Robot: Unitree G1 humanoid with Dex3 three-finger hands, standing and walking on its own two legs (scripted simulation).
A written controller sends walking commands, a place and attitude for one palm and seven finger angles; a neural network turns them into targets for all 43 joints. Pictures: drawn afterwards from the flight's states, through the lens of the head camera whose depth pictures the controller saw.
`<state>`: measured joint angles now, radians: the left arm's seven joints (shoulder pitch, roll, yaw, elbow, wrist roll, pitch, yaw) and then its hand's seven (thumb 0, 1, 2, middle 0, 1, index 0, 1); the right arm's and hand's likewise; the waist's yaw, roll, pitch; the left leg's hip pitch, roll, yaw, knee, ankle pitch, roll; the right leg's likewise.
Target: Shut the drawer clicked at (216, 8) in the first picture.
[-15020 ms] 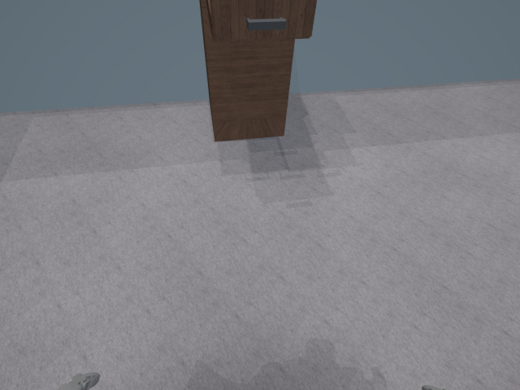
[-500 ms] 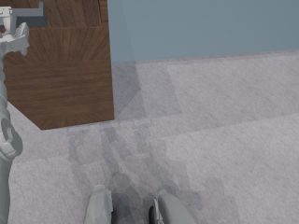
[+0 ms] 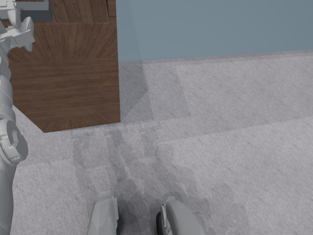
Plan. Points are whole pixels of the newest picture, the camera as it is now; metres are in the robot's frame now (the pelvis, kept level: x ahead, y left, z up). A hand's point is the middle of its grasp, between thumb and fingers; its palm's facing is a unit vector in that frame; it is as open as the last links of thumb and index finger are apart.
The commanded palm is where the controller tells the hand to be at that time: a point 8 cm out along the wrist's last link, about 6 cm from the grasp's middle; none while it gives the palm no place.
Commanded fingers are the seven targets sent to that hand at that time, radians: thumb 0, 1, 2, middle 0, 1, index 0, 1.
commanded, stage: pull the fist back off the drawer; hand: left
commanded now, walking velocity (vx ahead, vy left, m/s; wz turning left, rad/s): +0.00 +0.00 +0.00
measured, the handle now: (16, 5) +0.62 +0.27 +0.12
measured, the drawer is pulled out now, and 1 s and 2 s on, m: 0.00 0.00 0.00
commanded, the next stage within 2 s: draw the hand back to the body in 0.42 s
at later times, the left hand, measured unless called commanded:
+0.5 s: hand (34, 33) +0.54 +0.22 +0.12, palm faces +0.14 -0.99 -0.02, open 3.3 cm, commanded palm +0.52 +0.26 +0.12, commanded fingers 0.00 0.90 0.90 -1.40 -1.60 -1.40 -1.60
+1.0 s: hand (2, 68) +0.41 +0.23 +0.17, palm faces +0.12 -0.99 -0.01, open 3.3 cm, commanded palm +0.37 +0.27 +0.18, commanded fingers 0.00 0.90 0.90 -1.40 -1.60 -1.40 -1.60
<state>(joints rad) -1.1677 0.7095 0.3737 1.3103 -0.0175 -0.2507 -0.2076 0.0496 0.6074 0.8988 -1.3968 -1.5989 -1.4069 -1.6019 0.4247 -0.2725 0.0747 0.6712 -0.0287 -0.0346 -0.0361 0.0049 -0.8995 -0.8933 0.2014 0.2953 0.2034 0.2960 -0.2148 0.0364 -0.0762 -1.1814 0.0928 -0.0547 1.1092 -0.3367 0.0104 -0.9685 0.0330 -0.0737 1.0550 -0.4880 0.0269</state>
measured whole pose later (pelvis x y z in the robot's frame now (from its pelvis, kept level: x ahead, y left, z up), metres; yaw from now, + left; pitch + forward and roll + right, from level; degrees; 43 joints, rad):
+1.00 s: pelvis +0.06 -0.02 +0.06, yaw +3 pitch +8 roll -2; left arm -0.27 0.35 0.32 0.44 -0.27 -0.15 -0.25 0.02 0.90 0.90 -1.40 -1.60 -1.40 -1.60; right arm 0.26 -0.27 0.01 0.55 0.06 0.02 -0.03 0.01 -0.90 -0.89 0.20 0.29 0.20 0.30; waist -0.02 0.05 -0.11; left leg -0.62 0.07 0.00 0.83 -0.35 -0.01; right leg -0.43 0.01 -0.04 0.77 -0.49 0.01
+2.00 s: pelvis +0.07 -0.03 +0.09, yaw +2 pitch -5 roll +0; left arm 0.51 0.31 0.28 -0.42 -0.07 -0.11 0.09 0.02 0.89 0.90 -1.40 -1.60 -1.41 -1.60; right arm 0.18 -0.23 0.02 0.61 -0.01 -0.07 -0.09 0.01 -0.90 -0.89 0.20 0.30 0.20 0.30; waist 0.08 0.07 0.03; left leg -0.14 0.05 0.03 0.41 -0.18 -0.03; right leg 0.04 0.00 -0.03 0.35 -0.31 0.00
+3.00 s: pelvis -0.08 +0.01 +0.08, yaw +6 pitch -1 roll -5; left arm 0.52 0.38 0.38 -0.54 -0.02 -0.26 0.15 0.02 0.88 0.89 -1.41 -1.60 -1.41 -1.60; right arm 0.18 -0.20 -0.02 0.60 -0.01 -0.08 -0.08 0.02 -0.90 -0.89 0.20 0.30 0.20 0.30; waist 0.01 0.06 0.05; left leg -0.47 0.03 -0.02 0.55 -0.08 0.06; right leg -0.38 0.09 0.04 0.87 -0.40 0.02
